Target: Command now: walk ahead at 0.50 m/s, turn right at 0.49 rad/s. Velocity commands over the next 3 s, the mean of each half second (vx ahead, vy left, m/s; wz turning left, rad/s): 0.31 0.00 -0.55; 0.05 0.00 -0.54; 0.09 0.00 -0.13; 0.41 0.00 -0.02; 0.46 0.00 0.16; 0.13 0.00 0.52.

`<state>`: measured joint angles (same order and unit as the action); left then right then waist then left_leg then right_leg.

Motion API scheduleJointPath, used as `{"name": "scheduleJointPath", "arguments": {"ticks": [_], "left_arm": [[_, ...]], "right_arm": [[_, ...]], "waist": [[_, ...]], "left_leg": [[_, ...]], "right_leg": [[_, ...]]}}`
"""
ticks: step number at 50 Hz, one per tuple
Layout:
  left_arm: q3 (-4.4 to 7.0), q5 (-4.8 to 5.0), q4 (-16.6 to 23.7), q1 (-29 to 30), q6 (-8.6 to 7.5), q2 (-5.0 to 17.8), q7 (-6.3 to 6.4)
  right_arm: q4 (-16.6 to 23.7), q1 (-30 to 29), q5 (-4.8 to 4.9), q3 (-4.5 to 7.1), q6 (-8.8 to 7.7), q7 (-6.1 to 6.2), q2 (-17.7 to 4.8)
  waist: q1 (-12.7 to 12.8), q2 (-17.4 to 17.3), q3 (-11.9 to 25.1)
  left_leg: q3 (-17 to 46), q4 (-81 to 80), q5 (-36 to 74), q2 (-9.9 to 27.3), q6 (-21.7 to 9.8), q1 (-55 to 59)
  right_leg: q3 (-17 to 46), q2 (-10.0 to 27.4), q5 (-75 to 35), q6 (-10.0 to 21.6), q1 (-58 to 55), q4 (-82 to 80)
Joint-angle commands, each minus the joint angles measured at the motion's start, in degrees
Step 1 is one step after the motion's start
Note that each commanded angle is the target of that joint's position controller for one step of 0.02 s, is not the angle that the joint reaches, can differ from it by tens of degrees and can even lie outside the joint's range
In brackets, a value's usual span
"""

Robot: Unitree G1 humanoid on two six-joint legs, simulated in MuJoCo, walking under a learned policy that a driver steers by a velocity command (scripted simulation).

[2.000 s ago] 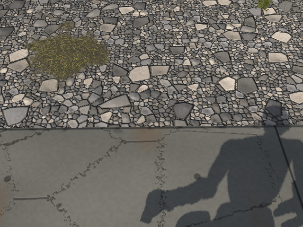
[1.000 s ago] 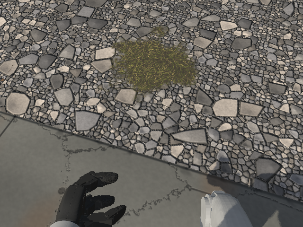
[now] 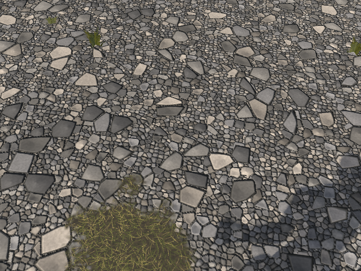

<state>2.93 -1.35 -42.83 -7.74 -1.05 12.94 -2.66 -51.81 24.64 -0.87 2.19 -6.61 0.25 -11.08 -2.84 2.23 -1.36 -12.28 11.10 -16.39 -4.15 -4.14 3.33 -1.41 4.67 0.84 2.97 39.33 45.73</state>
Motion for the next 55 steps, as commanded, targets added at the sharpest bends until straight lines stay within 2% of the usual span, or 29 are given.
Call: {"name": "scheduleJointPath", "arguments": {"ticks": [1, 3, 5, 6, 7, 8, 9, 10, 11, 12, 13, 15, 17, 20, 24, 28, 34, 36, 38, 39, 40, 41, 42, 43, 44, 46, 48, 51, 55], "left_arm": [[-0.59, -0.18, 5.9, 7.1, -0.76, 1.0, -0.65], [-0.19, -0.33, 6.1, 5.7, -0.67, 2.1, -0.36], [0.52, -0.66, 5.0, 0.7, -0.49, 3.7, 0.26], [1.21, -0.78, 3.7, -4.5, -0.69, 5.1, 0.58], [2.20, -1.50, 1.1, -12.5, -1.34, 6.8, 1.08], [3.60, -2.23, -0.3, -18.7, -1.60, 10.7, 1.99], [5.13, -1.67, 1.5, -14.0, -1.08, 17.0, 2.40], [5.40, 0.91, 2.7, -15.6, -0.53, 15.8, 2.47], [4.63, 1.27, 2.4, -12.1, -0.50, 13.4, 2.96], [3.62, 1.54, 1.7, -10.2, -0.49, 10.2, 3.03], [3.03, 1.85, 1.9, -8.2, -0.59, 8.4, 3.17], [2.42, 1.73, 2.2, -7.1, -0.93, 7.8, 3.00], [2.97, 1.08, 1.7, -8.5, -1.37, 10.3, 2.64], [3.17, 1.17, 1.5, -10.5, -0.82, 11.3, 2.94], [3.29, 1.31, 1.6, -13.4, 0.51, 11.6, 3.71], [3.62, 0.67, 2.1, -15.4, 1.34, 12.1, 4.18], [3.98, -0.13, 3.0, -14.8, 2.29, 13.2, 4.01], [4.07, 0.02, 3.6, -12.6, 2.50, 13.5, 3.79], [3.90, 1.15, 4.8, -7.8, 2.49, 13.4, 3.65], [3.36, 1.79, 5.7, -7.4, 2.16, 11.7, 3.60], [2.17, 1.96, 6.6, -12.6, 2.01, 6.9, 3.64], [3.60, -0.14, 5.3, -14.9, 2.76, 12.4, 4.03], [3.99, -1.02, 4.1, -14.4, 3.20, 13.3, 3.98], [3.98, -0.89, 3.3, -12.3, 3.63, 13.0, 3.46], [3.82, -0.23, 3.2, -11.4, 4.08, 12.1, 2.86], [3.22, 0.70, 3.1, -10.8, 4.55, 11.0, 1.88], [2.76, 1.06, 3.4, -9.1, 4.69, 10.3, 1.72], [1.76, 0.76, 3.5, -6.8, 5.08, 8.8, 1.85], [0.22, 0.94, 3.2, -4.6, 5.22, 7.2, 2.10]], "right_arm": [[1.8, 2.1, 0.23, 1.33, -0.27, 0.94, -7.6], [1.4, 2.0, 0.08, 1.52, 0.44, 1.89, -9.0], [1.5, 0.7, -0.28, 2.00, 1.44, 2.71, -11.0], [1.9, -0.3, -0.56, 2.31, 2.11, 2.75, -11.9], [2.7, -1.9, -0.27, 2.52, 2.58, 2.59, -12.4], [4.5, -2.3, 0.03, 2.24, 2.41, 2.24, -11.0], [8.7, 0.8, 1.25, 1.33, 2.26, 1.35, -6.0], [9.4, -1.8, 0.21, 1.59, 2.19, 1.18, -8.7], [10.6, -5.4, 0.68, 1.09, 1.87, 1.18, -7.8], [10.5, -5.9, 0.44, 0.97, 1.71, 1.30, -7.7], [10.8, -6.8, -0.57, 1.11, 2.48, 1.26, -8.1], [10.7, -4.6, -1.76, 1.11, 5.05, 0.88, -7.8], [11.1, -4.4, -1.56, 0.81, 6.35, 0.76, -7.0], [12.5, -8.2, -1.41, 0.72, 7.02, 0.91, -7.5], [15.0, -14.9, -1.10, 0.73, 7.89, 1.26, -8.6], [16.5, -19.0, -0.67, 0.57, 7.97, 1.51, -9.3], [17.8, -20.2, 0.62, 0.05, 6.91, 1.93, -10.2], [17.7, -18.3, 1.01, -0.02, 6.50, 2.08, -10.7], [16.6, -13.3, 0.64, 0.09, 5.90, 2.57, -10.9], [16.1, -10.6, -0.03, 0.60, 5.47, 3.17, -12.9], [17.7, -13.0, -0.15, 1.28, 5.80, 3.67, -18.1], [16.7, -9.5, 0.81, 1.34, 6.77, 2.97, -17.1], [16.9, -9.5, 0.88, 0.81, 7.05, 2.55, -14.4], [17.1, -11.7, 0.85, 0.14, 7.05, 2.37, -11.7], [17.5, -14.2, 0.37, -0.10, 7.21, 2.40, -11.1], [17.2, -14.8, -0.47, 0.28, 6.97, 2.40, -12.0], [16.4, -13.3, -0.42, 0.42, 6.52, 2.08, -11.9], [15.1, -11.7, -0.23, 0.57, 6.20, 1.76, -12.0], [13.6, -10.5, -0.75, 1.00, 6.89, 0.80, -13.1]], "waist": [[-0.2, -6.1, -4.0], [1.3, -7.3, -1.9], [4.1, -9.6, 1.3], [6.7, -9.6, 4.0], [10.5, -7.3, 7.6], [12.8, -2.0, 12.0], [6.3, 12.6, 16.8], [8.8, 0.6, 20.8], [7.1, -1.3, 14.2], [4.5, -4.8, 7.0], [2.7, -5.7, 4.1], [0.6, -4.3, 3.7], [0.2, -3.2, 5.3], [1.6, -0.6, 6.8], [4.2, 1.5, 6.6], [6.0, 2.2, 5.0], [6.3, 2.9, 4.0], [5.1, 3.5, 3.6], [1.3, 3.3, 3.1], [0.7, -0.7, 5.1], [4.6, -15.4, 7.5], [3.5, -16.4, 9.9], [4.2, -10.0, 7.3], [4.3, -7.0, 4.5], [5.3, -7.7, 3.2], [5.0, -11.6, 3.4], [4.3, -11.2, 4.5], [3.3, -11.4, 4.6], [1.7, -13.8, 4.0]], "left_leg": [[1.6, -1.7, 42.2, 15.4, -0.7, -2.2], [-0.2, 3.6, 55.9, 16.7, 0.0, 2.4], [-1.4, 12.8, 67.8, 17.9, -0.1, 5.4], [-1.4, 21.3, 67.8, 18.6, -0.6, 4.2], [-1.8, 34.1, 59.6, 17.4, -0.2, -0.8], [-2.2, 52.3, 35.7, 14.0, 1.2, -13.3], [2.0, 76.1, -16.9, 0.5, 4.8, -37.9], [14.1, 78.8, -12.8, 2.8, 5.0, -41.6], [14.9, 76.7, -8.0, 5.5, 5.1, -43.3], [14.2, 70.7, -6.2, 7.3, 5.4, -41.8], [14.6, 66.3, -5.9, 8.4, 5.9, -39.9], [14.2, 60.8, -5.8, 8.5, 7.0, -34.9], [13.4, 56.8, -3.8, 7.9, 7.6, -34.4], [13.2, 52.1, 0.9, 7.9, 7.9, -36.9], [14.6, 47.6, 4.3, 7.7, 8.2, -40.8], [16.3, 43.0, 2.4, 6.9, 7.8, -43.4], [17.2, 34.2, -3.7, 3.2, 5.6, -37.1], [17.6, 27.7, -4.0, 2.2, 4.8, -31.1], [17.7, 13.4, 3.6, 2.2, 3.7, -18.6], [21.9, 8.3, 11.0, 8.4, 2.0, -9.0], [37.4, 7.8, 31.7, 24.5, -3.7, -0.7], [43.8, 10.0, 45.2, 29.3, -11.2, -2.5], [38.9, 10.3, 44.5, 27.7, -11.4, -4.9], [32.6, 9.8, 40.1, 23.2, -9.6, -8.6], [27.9, 8.8, 34.7, 19.4, -7.4, -10.7], [22.7, 8.8, 36.4, 15.8, -6.7, -12.1], [21.4, 8.8, 36.5, 15.9, -7.3, -11.4], [21.8, 8.2, 29.7, 16.7, -8.1, -10.3], [22.0, 7.9, 20.3, 16.1, -8.0, -13.6]], "right_leg": [[-5.9, -2.5, -2.4, 1.6, -3.5, -7.9], [-7.3, -5.1, 1.6, 3.8, -6.5, -9.6], [-8.0, -8.3, 7.9, 6.3, -11.6, -10.1], [-7.2, -9.6, 10.6, 7.8, -17.5, -11.3], [-5.2, -10.5, 8.2, 9.4, -27.7, -16.6], [5.0, -2.2, 3.9, 12.2, -40.8, -17.4], [36.3, 15.5, -21.0, 23.3, -56.5, -19.3], [36.8, 16.0, -30.7, 25.2, -56.2, -21.6], [28.9, 14.8, -34.3, 23.3, -50.0, -22.2], [23.5, 11.5, -34.6, 19.7, -40.9, -24.2], [19.9, 8.0, -32.9, 16.9, -35.3, -25.6], [15.9, 4.9, -35.6, 14.7, -28.6, -26.9], [14.2, 3.1, -40.7, 13.4, -27.7, -26.3], [13.9, 1.1, -40.2, 9.8, -29.1, -25.1], [17.9, 0.6, -30.7, 6.7, -32.7, -24.2], [23.4, 2.0, -26.5, 7.5, -37.1, -22.9], [29.2, 2.3, -32.6, 9.3, -38.5, -18.2], [31.4, 1.2, -29.9, 8.3, -36.7, -17.4], [31.4, -2.5, -20.5, 4.4, -30.4, -15.0], [28.1, -5.5, -9.1, 1.4, -24.7, -9.5], [16.3, -13.8, 24.5, -2.0, -15.0, 3.1], [9.4, -17.1, 41.0, -2.9, -11.7, 12.7], [9.0, -13.6, 37.5, -3.7, -10.8, 19.8], [9.1, -12.3, 32.8, -4.4, -11.4, 21.8], [9.0, -11.5, 29.4, -5.1, -12.0, 21.9], [8.0, -12.2, 26.0, -6.1, -13.1, 23.1], [8.0, -12.6, 25.1, -6.3, -13.7, 20.7], [7.5, -11.2, 25.6, -5.8, -14.9, 11.5], [3.0, -9.4, 27.1, -3.9, -23.6, -4.9]]}}
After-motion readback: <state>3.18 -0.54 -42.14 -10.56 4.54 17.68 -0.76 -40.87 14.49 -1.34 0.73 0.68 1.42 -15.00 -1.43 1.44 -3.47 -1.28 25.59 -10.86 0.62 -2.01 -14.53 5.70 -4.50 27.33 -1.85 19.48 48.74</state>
